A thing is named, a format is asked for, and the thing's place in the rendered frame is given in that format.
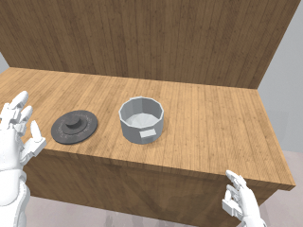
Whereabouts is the robot right forearm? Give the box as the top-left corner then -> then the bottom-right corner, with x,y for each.
241,216 -> 267,227

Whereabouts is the robot left forearm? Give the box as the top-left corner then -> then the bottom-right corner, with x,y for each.
0,168 -> 30,227

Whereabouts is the lid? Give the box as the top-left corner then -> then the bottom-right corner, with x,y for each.
50,110 -> 98,145

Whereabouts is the table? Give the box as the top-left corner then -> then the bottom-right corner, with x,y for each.
0,0 -> 301,227

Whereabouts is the right robot hand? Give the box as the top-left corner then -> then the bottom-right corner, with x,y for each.
222,169 -> 260,221

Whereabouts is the knob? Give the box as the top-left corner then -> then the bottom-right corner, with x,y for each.
64,114 -> 80,129

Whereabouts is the pot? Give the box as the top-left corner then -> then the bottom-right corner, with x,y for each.
118,96 -> 164,145

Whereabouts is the left robot hand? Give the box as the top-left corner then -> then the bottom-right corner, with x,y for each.
0,91 -> 47,171

